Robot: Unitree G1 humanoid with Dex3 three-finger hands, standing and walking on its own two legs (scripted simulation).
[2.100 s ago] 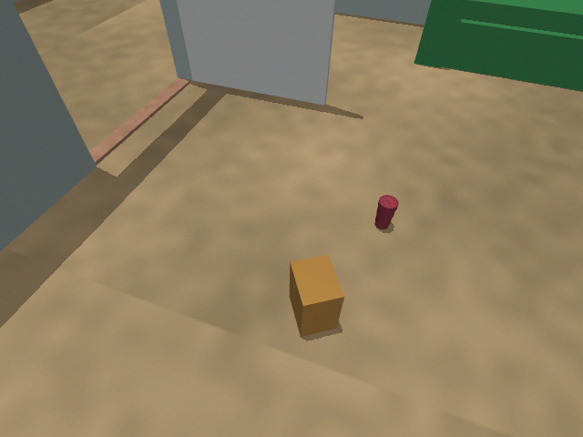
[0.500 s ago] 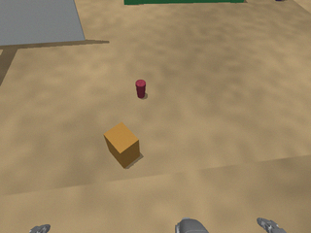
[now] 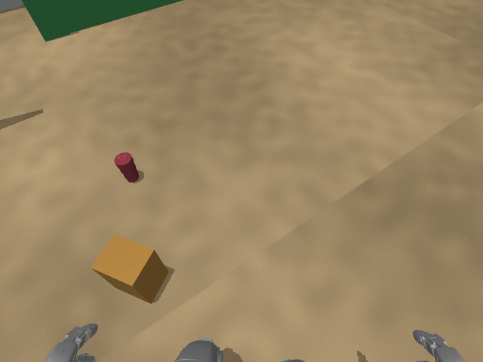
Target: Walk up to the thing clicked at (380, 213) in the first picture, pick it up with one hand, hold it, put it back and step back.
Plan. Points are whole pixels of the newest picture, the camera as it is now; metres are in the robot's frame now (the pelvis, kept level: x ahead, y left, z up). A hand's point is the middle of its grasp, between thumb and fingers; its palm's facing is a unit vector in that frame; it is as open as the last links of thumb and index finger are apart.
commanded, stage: walk up
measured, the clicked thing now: (128, 168) +1.02 +0.62 -0.69
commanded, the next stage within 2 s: none
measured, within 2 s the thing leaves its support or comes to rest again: neither
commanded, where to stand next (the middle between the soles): +0.06 -0.03 m, yaw -62 degrees
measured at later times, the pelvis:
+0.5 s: pelvis -0.02 +0.05 +0.00, yaw -25 degrees
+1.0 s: pelvis +0.00 +0.02 -0.02, yaw -42 degrees
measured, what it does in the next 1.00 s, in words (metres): steps on the spot, turning right: left foot, then right foot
